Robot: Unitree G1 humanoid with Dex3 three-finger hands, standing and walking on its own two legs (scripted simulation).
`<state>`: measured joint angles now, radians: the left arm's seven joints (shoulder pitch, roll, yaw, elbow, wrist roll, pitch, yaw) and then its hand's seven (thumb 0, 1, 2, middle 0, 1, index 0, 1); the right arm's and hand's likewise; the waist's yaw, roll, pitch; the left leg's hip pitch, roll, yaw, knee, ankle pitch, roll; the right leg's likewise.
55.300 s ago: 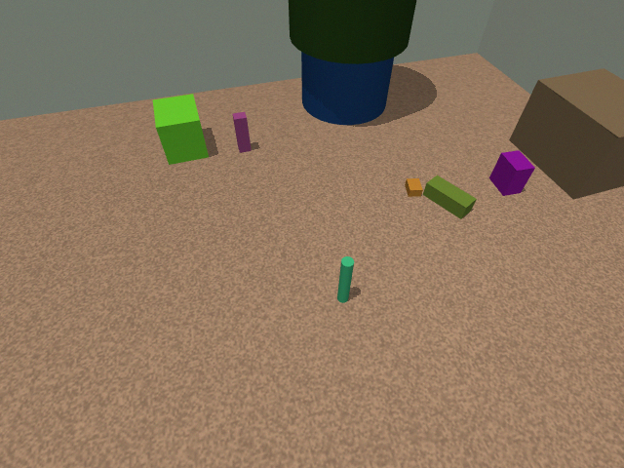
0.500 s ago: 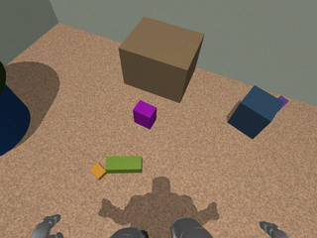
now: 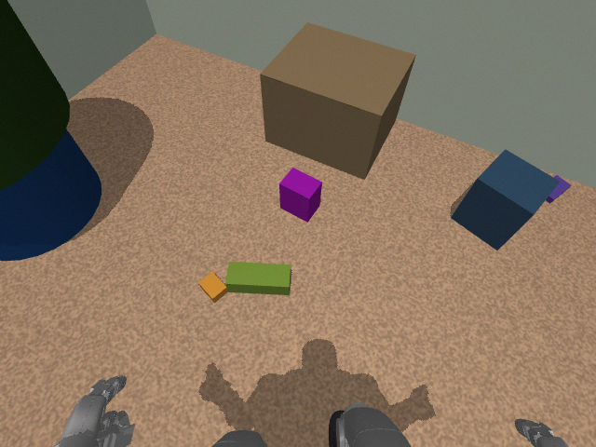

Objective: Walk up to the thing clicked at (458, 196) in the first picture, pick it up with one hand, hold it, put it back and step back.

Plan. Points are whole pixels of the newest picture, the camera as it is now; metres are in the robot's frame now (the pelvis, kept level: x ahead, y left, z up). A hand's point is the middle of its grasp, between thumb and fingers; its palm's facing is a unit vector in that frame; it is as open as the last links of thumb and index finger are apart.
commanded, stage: step back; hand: left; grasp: from above
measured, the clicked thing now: (259, 278) +0.63 +0.14 -0.72
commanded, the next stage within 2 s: none
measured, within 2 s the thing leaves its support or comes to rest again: neither
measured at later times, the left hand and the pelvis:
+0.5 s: hand out of the picture -0.07 +0.24 -0.14, palm faces -0.09 -0.91 -0.40, open 7.4 cm; pelvis -0.16 -0.02 +0.00, yaw -5 degrees
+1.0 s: hand out of the picture -0.17 +0.22 -0.14, palm faces -0.05 -0.94 -0.33, open 7.4 cm; pelvis -0.31 -0.03 +0.01, yaw -2 degrees
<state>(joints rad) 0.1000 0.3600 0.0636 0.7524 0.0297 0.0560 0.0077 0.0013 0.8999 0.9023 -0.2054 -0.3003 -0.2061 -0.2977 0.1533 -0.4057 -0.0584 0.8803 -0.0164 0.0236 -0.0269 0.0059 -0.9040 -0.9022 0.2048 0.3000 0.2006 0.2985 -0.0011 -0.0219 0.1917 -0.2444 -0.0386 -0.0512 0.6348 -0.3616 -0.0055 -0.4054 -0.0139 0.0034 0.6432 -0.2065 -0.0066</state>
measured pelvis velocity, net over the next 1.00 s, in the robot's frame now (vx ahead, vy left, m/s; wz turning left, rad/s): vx -0.31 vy -0.03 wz -0.04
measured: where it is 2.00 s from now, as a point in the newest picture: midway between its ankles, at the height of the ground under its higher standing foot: outside the picture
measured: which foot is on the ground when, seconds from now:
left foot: down 0.00-0.46, up 0.48-0.74, down 0.76-1.00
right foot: down 0.00-0.02, up 0.04-0.40, down 0.42-0.80, up 0.82-1.00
